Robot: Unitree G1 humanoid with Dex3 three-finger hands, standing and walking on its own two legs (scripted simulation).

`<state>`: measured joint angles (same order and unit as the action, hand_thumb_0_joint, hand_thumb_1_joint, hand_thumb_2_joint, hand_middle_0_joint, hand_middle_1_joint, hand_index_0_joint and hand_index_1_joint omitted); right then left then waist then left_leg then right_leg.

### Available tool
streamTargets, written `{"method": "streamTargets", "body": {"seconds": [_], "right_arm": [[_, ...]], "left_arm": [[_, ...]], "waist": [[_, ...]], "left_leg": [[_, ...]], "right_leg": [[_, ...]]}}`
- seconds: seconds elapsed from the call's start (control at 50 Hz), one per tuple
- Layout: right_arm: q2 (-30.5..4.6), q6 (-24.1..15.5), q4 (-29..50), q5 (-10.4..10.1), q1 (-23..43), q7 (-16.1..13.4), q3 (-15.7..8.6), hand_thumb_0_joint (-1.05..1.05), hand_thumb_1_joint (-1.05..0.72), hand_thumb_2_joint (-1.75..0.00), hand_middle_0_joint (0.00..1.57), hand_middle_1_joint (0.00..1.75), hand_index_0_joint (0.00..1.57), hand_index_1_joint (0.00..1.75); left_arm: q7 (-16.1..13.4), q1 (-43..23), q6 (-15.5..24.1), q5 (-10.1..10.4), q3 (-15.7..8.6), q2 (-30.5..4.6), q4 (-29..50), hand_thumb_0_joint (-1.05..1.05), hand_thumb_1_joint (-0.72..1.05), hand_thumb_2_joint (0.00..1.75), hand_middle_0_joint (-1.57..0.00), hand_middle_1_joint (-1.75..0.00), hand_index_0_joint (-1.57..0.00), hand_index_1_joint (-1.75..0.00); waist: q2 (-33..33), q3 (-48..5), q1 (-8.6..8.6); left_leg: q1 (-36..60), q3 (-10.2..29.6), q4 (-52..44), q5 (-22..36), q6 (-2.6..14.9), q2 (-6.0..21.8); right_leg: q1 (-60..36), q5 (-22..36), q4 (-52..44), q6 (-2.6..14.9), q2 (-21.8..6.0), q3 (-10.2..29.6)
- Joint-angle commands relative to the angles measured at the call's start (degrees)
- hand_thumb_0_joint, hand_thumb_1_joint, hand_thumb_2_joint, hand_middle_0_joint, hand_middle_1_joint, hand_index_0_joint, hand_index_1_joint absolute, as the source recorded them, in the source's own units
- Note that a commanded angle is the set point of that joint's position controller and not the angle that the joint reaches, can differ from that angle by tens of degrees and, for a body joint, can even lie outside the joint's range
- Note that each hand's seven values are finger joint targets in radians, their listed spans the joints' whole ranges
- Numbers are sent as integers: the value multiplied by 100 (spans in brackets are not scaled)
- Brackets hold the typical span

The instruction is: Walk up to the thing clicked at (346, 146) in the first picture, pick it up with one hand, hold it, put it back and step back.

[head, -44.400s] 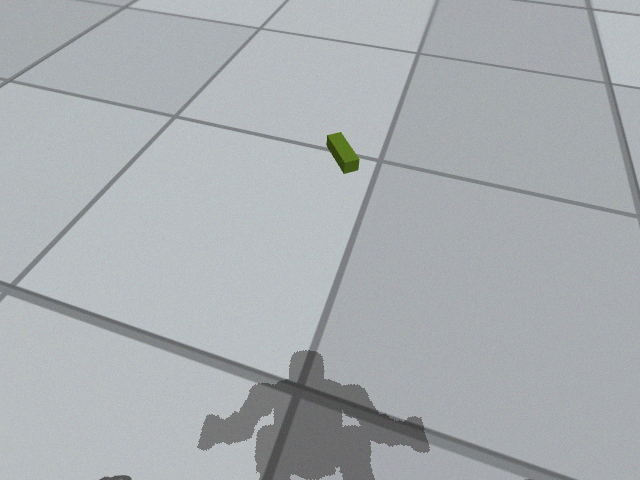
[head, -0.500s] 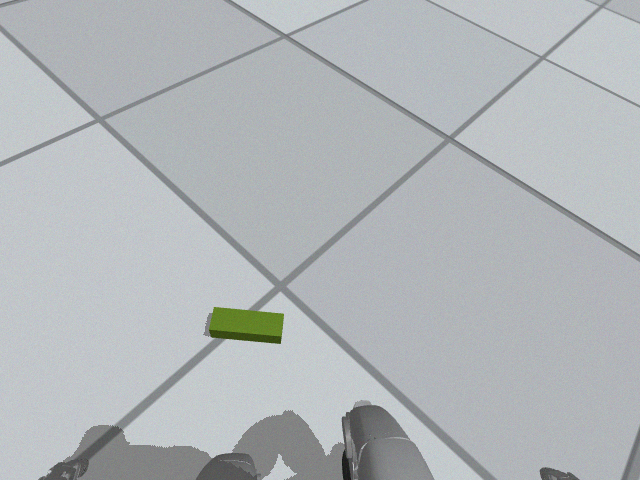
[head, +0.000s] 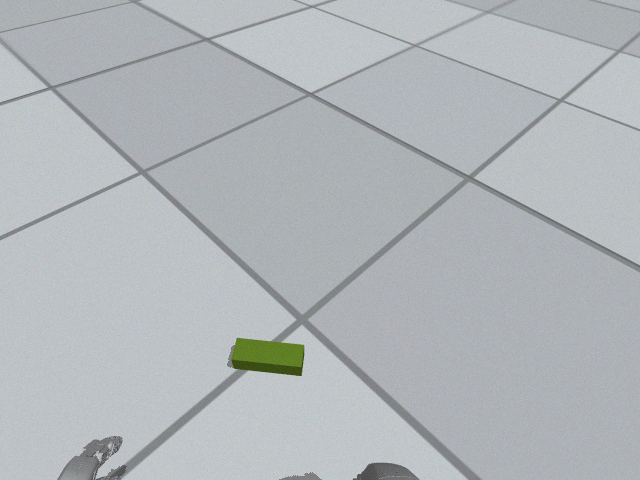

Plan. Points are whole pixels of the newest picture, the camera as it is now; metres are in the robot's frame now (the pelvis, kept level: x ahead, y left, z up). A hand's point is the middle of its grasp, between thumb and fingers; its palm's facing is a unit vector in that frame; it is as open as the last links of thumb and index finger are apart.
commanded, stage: walk up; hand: left
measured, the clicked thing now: (269, 356) +0.59 +0.15 -0.72
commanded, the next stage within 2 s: stand in 2.00 s
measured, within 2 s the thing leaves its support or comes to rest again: neither
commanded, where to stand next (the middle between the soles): +0.19 -0.06 m, yaw -5 degrees
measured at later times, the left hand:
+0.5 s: hand out of the picture +0.11 +0.25 -0.12, palm faces -0.03 -0.89 -0.45, open 7.4 cm
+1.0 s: hand out of the picture +0.12 +0.29 -0.17, palm faces -0.15 -0.91 -0.38, open 7.4 cm
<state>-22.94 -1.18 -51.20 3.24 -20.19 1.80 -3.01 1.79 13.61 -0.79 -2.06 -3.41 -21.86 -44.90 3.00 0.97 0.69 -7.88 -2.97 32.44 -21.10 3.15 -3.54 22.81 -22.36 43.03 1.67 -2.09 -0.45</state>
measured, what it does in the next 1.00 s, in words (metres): steps on the spot: right foot, then left foot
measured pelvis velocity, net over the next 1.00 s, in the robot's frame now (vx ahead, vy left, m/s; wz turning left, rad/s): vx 0.03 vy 0.02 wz -0.11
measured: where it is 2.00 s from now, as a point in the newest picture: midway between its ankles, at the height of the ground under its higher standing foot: outside the picture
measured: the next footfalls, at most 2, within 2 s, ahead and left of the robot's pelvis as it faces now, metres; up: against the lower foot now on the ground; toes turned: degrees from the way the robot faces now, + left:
right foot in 0.32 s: +0.17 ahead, -0.16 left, +0.00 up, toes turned -3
left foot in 0.66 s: +0.11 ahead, +0.12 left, +0.00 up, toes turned -6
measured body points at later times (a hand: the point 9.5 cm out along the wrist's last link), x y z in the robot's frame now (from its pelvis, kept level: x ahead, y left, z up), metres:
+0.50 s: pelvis +0.05 -0.02 +0.00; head +0.08 -0.06 +0.45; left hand +0.12 +0.29 -0.09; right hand +0.12 -0.33 -0.14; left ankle +0.03 +0.11 -0.67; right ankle +0.13 -0.15 -0.72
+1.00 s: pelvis +0.03 +0.02 -0.01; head +0.08 +0.03 +0.43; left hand +0.13 +0.34 -0.14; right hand +0.07 -0.32 -0.11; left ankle +0.10 +0.15 -0.72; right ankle -0.01 -0.10 -0.73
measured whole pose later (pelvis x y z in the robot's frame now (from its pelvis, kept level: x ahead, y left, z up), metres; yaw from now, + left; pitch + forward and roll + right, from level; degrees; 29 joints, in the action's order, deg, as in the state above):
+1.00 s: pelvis +0.03 +0.02 -0.01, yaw -6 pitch -1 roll +0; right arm -23.9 -1.3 -51.3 2.3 -12.3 0.3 -3.1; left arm 0.5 11.9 -1.2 -1.4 -3.1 -23.9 -54.7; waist 2.1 6.7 0.8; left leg -24.1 -3.8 42.5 -17.2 -0.2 4.7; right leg 15.7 -28.0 42.1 1.1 1.0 2.1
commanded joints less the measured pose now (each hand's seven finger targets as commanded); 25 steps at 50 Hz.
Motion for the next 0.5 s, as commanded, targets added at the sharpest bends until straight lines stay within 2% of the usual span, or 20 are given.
{"method": "streamTargets", "body": {"seconds": [0.0, 0.02, 0.04, 0.06, 0.1, 0.12, 0.14, 0.18, 0.2, 0.22, 0.26, 0.28, 0.3, 0.32, 0.34, 0.36, 0.38, 0.4, 0.42, 0.48], "right_arm": [[-1708, -300, 513, -127, 29, -83, -477, 0, -90, -90, 20, 30, 20, 30], [-1409, -382, 526, -81, 188, -107, -378, 0, -90, -90, 20, 30, 20, 30], [-1320, -434, 529, -76, 212, -127, -348, 0, -90, -90, 20, 30, 20, 30], [-1335, -469, 580, -117, 152, -137, -384, 0, -90, -90, 20, 30, 20, 30], [-1342, -431, 621, -160, 212, -97, -422, 0, -90, -90, 20, 30, 20, 30], [-1313, -380, 706, -145, 402, -87, -412, 0, -90, -90, 20, 30, 20, 30], [-1279, -329, 779, -130, 516, -80, -391, 0, -90, -90, 20, 30, 20, 30], [-1309, -213, 809, -77, 509, -68, -387, 0, -90, -90, 20, 30, 20, 30], [-1297, -152, 786, -62, 354, -64, -389, 0, -90, -90, 20, 30, 20, 30], [-1291, -88, 765, -80, 264, -62, -380, 0, -90, -90, 20, 30, 20, 30], [-1236, 34, 807, -145, 247, -74, -356, 0, -90, -90, 20, 30, 20, 30], [-1109, 77, 793, -199, 65, -63, -315, 0, -90, -90, 20, 30, 20, 30], [-869, 78, 781, -240, -288, -62, -226, 0, -90, -90, 20, 30, 20, 30], [-607, 82, 873, -255, -568, -56, -148, 0, -90, -90, 20, 30, 20, 30], [-1041, 200, 844, -219, -660, -99, -256, 0, -90, -90, 20, 30, 20, 30], [-1263, 240, 764, -174, -469, -148, -340, 0, -90, -90, 20, 30, 20, 30], [-1349, 252, 697, -177, -253, -152, -400, 0, -90, -90, 20, 30, 20, 30], [-1390, 243, 686, -212, -137, -126, -435, 0, -90, -90, 20, 30, 20, 30], [-1304, 262, 628, -226, -153, -91, -415, 0, -90, -90, 20, 30, 20, 30], [-1056, 335, 522, -180, -209, -38, -380, 0, -90, -90, 20, 30, 20, 30]], "left_arm": [[-26, -1010, 219, 51, -477, -1520, 545, 0, 90, 90, -20, -30, -20, -30], [49, -819, 272, 128, -422, -1392, 415, 0, 90, 90, -20, -30, -20, -30], [84, -423, 280, 172, -412, -1268, 211, 0, 90, 90, -20, -30, -20, -30], [84, -100, 269, 162, -417, -1314, 55, 0, 90, 90, -20, -30, -20, -30], [95, 117, 276, 171, -372, -1290, -96, 0, 90, 90, -20, -30, -20, -30], [90, 152, 290, 181, -327, -1233, -89, 0, 90, 90, -20, -30, -20, -30], [77, 129, 294, 190, -299, -1191, -114, 0, 90, 90, -20, -30, -20, -30], [31, -68, 320, 181, -264, -1144, -91, 0, 90, 90, -20, -30, -20, -30], [-21, -185, 349, 175, -244, -1142, -115, 0, 90, 90, -20, -30, -20, -30], [-81, -158, 375, 158, -236, -1152, -175, 0, 90, 90, -20, -30, -20, -30], [-212, 362, 455, 156, -220, -1130, -421, 0, 90, 90, -20, -30, -20, -30], [-283, 755, 509, 146, -252, -1228, -551, 0, 90, 90, -20, -30, -20, -30], [-346, 1152, 585, 121, -361, -1525, -667, 0, 90, 90, -20, -30, -20, -30], [-396, 1273, 619, 82, -456, -1963, -602, 0, 90, 90, -20, -30, -20, -30], [-403, 986, 570, 147, -454, -2133, -434, 0, 90, 90, -20, -30, -20, -30], [-421, 885, 549, 157, -471, -2165, -366, 0, 90, 90, -20, -30, -20, -30], [-423, 805, 547, 179, -443, -1990, -334, 0, 90, 90, -20, -30, -20, -30], [-434, 700, 544, 170, -392, -1880, -276, 0, 90, 90, -20, -30, -20, -30], [-457, 605, 546, 163, -338, -1768, -256, 0, 90, 90, -20, -30, -20, -30], [-476, 283, 526, 61, -318, -1721, -193, 0, 90, 90, -20, -30, -20, -30]], "waist": [[-632, 2221, 307], [-358, 2058, 156], [-524, 1672, 24], [-704, 1310, 17], [-1118, 967, 30], [-1267, 880, -32], [-1380, 867, -71], [-1496, 730, 44], [-1378, 666, 161], [-1292, 555, 175], [-928, 286, -58], [-308, -25, -192], [248, -432, -321], [1216, -527, -193], [778, -418, -153], [700, -241, -192], [392, -69, -190], [226, 23, -162], [235, 10, -102], [619, 167, -70]], "left_leg": [[-1080, 3764, -3137, -3300, 897, 2560], [-623, 3017, -2903, -2129, 638, 1973], [-146, 2307, -2709, -1250, 427, 1711], [192, 1859, -2521, -804, 352, 1592], [-98, 1310, -2419, -721, 544, 1476], [-309, 1011, -2340, -574, 605, 1366], [-765, 755, -2260, -567, 597, 1281], [-957, 586, -1959, -387, 667, 1270], [-896, 591, -1709, -17, 712, 1280], [-753, 599, -1369, 560, 717, 1286], [-576, 450, -327, 1615, 586, 1185], [-370, 152, 813, 2081, 435, 857], [-759, 182, 1737, 1239, 291, 654], [-1678, 154, 2504, -818, 75, 186], [-1990, 629, 3009, -1341, 18, 312], [-2161, 791, 3261, -1634, 6, 484], [-2172, 1006, 3377, -1581, -41, 611], [-2128, 1039, 3379, -1324, -54, 692], [-2093, 983, 3191, -911, -70, 703], [-1565, 688, 2554, -437, -203, 724]], "right_leg": [[2354, 75, 1133, -72, -61, 990], [2124, 409, 988, -69, -5, 1032], [2080, 628, 987, -81, 134, 992], [1951, 790, 991, -87, 177, 843], [1230, 875, 726, -215, 164, 561], [879, 916, 477, -250, 122, 439], [358, 1003, 302, -277, 79, 334], [-280, 1117, -206, -250, -38, 107], [-389, 1143, -446, -217, -24, 20], [-472, 1091, -612, -186, 57, -83], [-1081, 1579, -1381, -124, 208, -251], [-1469, 1814, -1961, -130, 337, -351], [-2175, 2222, -1997, -30, -93, 282], [-2626, 2555, -2137, 343, -1399, 2267], [-2223, 1669, -2265, 1121, -2041, 3358], [-1859, 1147, -2307, 1552, -2271, 3721], [-1513, 779, -2439, 1475, -2071, 3287], [-1294, 569, -2441, 1287, -1837, 2754], [-1219, 547, -2363, 1002, -1493, 2160], [-248, 638, -2202, 984, -1192, 1440]]}}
